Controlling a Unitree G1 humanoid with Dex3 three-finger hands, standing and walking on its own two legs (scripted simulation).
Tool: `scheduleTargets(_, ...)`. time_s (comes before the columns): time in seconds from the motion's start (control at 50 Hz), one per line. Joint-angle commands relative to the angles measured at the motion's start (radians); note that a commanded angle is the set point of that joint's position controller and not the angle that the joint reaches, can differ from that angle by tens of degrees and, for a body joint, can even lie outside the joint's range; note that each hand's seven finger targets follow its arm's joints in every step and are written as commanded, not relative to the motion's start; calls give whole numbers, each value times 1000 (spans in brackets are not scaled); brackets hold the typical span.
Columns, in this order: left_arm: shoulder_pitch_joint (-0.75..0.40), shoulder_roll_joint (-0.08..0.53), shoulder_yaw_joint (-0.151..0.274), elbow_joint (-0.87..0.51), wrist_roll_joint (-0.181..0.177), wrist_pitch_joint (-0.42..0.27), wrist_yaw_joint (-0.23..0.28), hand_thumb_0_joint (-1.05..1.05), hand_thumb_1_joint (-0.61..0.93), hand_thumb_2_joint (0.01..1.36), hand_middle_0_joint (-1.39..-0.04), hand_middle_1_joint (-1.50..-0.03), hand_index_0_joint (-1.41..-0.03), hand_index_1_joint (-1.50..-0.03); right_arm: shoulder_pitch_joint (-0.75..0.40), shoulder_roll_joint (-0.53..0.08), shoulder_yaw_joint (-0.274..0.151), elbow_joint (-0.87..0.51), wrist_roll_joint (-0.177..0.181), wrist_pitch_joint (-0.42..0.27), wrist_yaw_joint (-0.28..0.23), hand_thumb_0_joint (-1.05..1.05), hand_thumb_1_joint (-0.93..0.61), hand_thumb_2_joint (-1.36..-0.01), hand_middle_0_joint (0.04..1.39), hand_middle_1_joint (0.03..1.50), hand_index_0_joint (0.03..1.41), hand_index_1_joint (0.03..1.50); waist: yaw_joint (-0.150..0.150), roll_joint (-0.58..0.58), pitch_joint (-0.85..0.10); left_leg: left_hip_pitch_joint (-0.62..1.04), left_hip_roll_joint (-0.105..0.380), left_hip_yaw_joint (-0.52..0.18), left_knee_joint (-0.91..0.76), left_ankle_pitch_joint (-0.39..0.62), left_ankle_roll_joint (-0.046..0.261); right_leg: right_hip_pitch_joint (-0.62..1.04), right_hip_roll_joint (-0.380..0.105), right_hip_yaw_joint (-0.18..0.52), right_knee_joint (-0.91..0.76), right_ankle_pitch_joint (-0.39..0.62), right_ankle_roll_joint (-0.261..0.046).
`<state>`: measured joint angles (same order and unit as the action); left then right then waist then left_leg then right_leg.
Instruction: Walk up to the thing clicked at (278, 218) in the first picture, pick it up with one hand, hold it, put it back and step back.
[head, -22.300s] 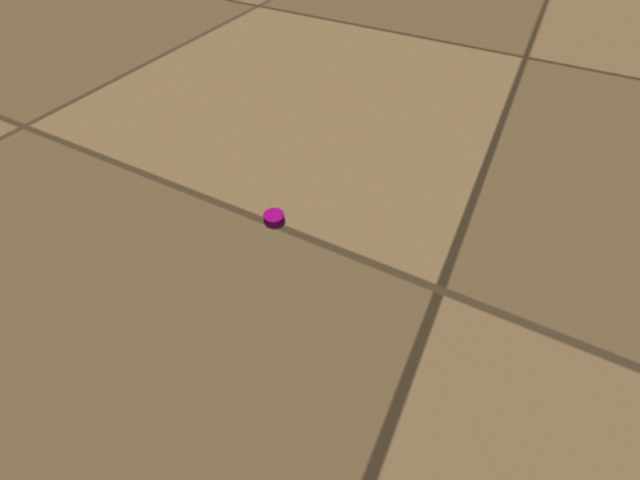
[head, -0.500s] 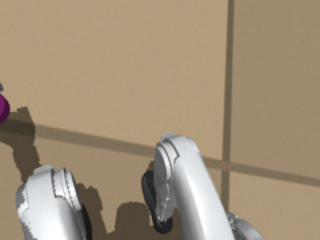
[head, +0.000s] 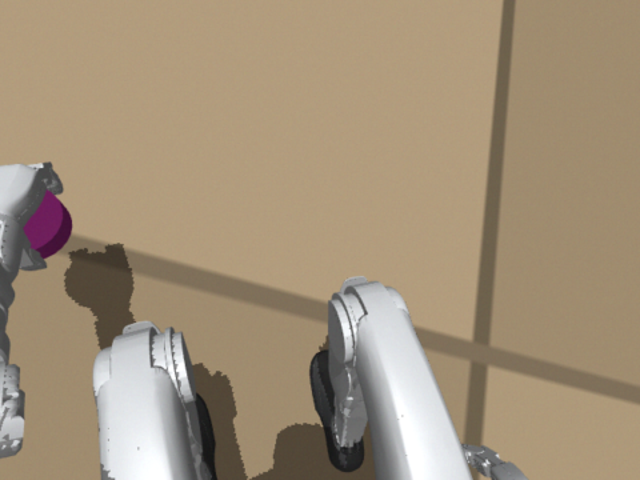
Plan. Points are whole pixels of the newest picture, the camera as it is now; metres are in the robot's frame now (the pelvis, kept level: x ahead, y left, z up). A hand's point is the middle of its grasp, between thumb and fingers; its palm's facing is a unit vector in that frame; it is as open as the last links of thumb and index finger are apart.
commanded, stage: lift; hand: left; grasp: from above
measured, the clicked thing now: (26, 223) +0.48 +0.30 -0.17
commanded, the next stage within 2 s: hold in 1.34 s
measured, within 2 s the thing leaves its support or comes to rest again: neither
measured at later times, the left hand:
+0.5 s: hand out of the picture +0.39 +0.29 +0.04, palm faces -0.43 -0.10 -0.90, open 11.1 cm
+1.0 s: hand out of the picture +0.35 +0.26 +0.22, palm faces -0.45 -0.11 -0.89, open 11.1 cm
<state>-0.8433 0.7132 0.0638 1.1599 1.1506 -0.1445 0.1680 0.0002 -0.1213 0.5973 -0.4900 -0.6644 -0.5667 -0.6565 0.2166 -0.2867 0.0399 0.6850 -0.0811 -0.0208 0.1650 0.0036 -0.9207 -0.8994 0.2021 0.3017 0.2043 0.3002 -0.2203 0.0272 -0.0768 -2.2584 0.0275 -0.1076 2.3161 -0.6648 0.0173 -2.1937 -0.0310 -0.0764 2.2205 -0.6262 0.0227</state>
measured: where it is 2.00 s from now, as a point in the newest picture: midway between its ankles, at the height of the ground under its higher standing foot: (272, 455)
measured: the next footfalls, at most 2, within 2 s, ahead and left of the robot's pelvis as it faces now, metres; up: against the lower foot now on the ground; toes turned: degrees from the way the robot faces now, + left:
none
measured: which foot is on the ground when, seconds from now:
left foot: down 0.00-1.00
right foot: down 0.00-1.00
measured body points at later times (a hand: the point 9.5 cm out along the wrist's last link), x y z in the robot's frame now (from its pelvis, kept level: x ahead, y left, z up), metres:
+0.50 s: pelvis +0.00 +0.00 +0.14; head +0.17 +0.04 +0.55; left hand +0.41 +0.29 +0.09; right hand +0.14 -0.26 +0.02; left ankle +0.08 +0.12 -0.32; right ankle +0.11 -0.13 -0.32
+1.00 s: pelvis +0.04 +0.00 +0.31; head +0.12 +0.01 +0.75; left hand +0.37 +0.26 +0.27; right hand +0.15 -0.26 +0.19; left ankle +0.08 +0.12 -0.32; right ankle +0.11 -0.13 -0.32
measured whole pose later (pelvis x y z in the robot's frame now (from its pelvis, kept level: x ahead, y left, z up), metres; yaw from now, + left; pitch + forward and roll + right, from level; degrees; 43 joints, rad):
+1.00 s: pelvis +0.04 +0.00 +0.31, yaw +5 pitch +17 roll -2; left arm -0.34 0.43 -0.15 0.80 1.01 0.01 0.12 0.01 -0.12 0.61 -0.46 -0.70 -0.55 -0.69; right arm 0.24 -0.24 -0.02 0.73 0.05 -0.03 -0.06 0.01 -0.90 -0.89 0.20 0.30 0.20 0.30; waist -0.08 0.03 -0.14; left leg -1.03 0.05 -0.01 1.23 -0.49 0.00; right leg -1.01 -0.01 -0.03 1.18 -0.45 0.01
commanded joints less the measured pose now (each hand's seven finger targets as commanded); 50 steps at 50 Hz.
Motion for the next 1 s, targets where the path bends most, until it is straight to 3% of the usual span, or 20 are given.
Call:
scheduleTargets(0.0,-292,274,44,-252,-39,3,10,0,507,859,-838,-898,-871,-863,181,-244,-110,-47,19,9,-40,0,-916,-905,200,300,200,300,23,240,-717,540,-33,70,-326,125,16,408,46,-35,-288,137,-64)
scheduleTargets(0.04,-287,270,46,-314,-48,0,1,0,500,850,-831,-885,-864,-850,168,-236,-113,-52,27,13,-51,0,-913,-904,200,300,200,300,37,253,-732,564,-33,66,-364,103,17,424,44,-32,-306,123,-62)
scheduleTargets(0.16,-188,188,1,-414,-91,19,-38,0,489,838,-815,-892,-850,-855,130,-222,-129,-82,53,20,-79,0,-909,-903,200,300,200,300,63,243,-706,651,-22,32,-503,20,16,463,46,-29,-374,87,-54)
scheduleTargets(0.24,-121,176,4,-504,-110,44,-48,0,510,830,-810,-921,-853,-875,120,-216,-137,-93,72,23,-98,0,-907,-902,200,300,200,300,85,243,-752,763,-22,23,-576,84,11,546,43,-24,-427,140,-51)
scheduleTargets(0.32,-77,155,2,-570,-126,71,-50,0,511,825,-815,-904,-855,-861,97,-201,-141,-98,82,26,-118,0,-904,-901,200,300,200,300,91,228,-713,846,-19,9,-665,86,6,605,39,-16,-497,140,-47)
scheduleTargets(0.4,-20,125,-12,-628,-136,97,-58,0,507,868,-814,-929,-850,-890,75,-187,-144,-104,92,27,-139,0,-903,-901,200,300,200,300,102,215,-741,969,-14,21,-743,120,2,713,42,-3,-588,161,-44)
scheduleTargets(0.44,24,82,-35,-655,-147,109,-60,0,506,876,-815,-928,-850,-890,67,-171,-138,-104,94,26,-150,0,-899,-899,201,300,200,300,107,186,-722,1007,-15,27,-788,136,4,771,43,0,-644,169,-42)
scheduleTargets(0.5,64,98,-19,-677,-158,128,-63,0,496,847,-798,-936,-841,-891,54,-156,-133,-101,103,26,-166,0,-900,-899,201,300,200,300,112,132,-674,1032,-20,55,-842,129,12,884,45,19,-748,157,-39)
scheduleTargets(0.56,114,26,-71,-663,-162,138,-72,0,508,878,-816,-934,-853,-897,49,-131,-125,-93,109,19,-182,0,-901,-899,201,300,200,300,102,103,-624,1090,-24,73,-893,148,13,965,48,36,-835,164,-39)
scheduleTargets(0.58,141,42,-52,-669,-167,141,-71,0,510,877,-817,-939,-854,-900,46,-131,-123,-95,113,16,-188,0,-900,-899,201,300,200,300,115,87,-610,1103,-24,70,-925,141,13,1003,47,38,-862,157,-38)
scheduleTargets(0.74,158,-26,-100,-606,-158,142,-47,0,521,883,-840,-900,-869,-871,14,-113,-110,-79,123,-22,-225,0,-895,-898,201,300,200,300,124,98,-420,1266,-13,35,-1169,38,1,1132,57,56,-1047,85,-37)
scheduleTargets(0.8,207,-41,-102,-571,-150,141,-34,0,488,848,-815,-881,-844,-851,13,-113,-114,-69,126,-33,-230,0,-898,-900,200,300,200,300,145,84,-400,1341,-11,33,-1232,68,-5,1196,60,59,-1107,101,-38)
scheduleTargets(0.86,169,-72,-134,-577,-147,137,-24,0,479,821,-800,-890,-835,-855,29,-105,-116,-55,126,-43,-234,0,-899,-900,200,300,200,300,133,83,-414,1430,-15,54,-1271,150,-9,1276,59,66,-1180,156,-41)
scheduleTargets(0.9,207,-81,-129,-545,-150,142,-11,0,469,880,-798,-916,-826,-886,36,-105,-117,-47,125,-47,-236,0,-898,-900,200,300,200,300,144,66,-414,1470,-19,66,-1293,220,-9,1335,61,65,-1216,212,-39)
scheduleTargets(0.98,178,-88,-137,-534,-141,157,18,0,481,897,-799,-940,-831,-907,61,-104,-120,-26,121,-46,-238,0,-894,-898,201,300,200,300,143,58,-397,1535,-29,89,-1343,318,-9,1436,60,74,-1290,297,-39)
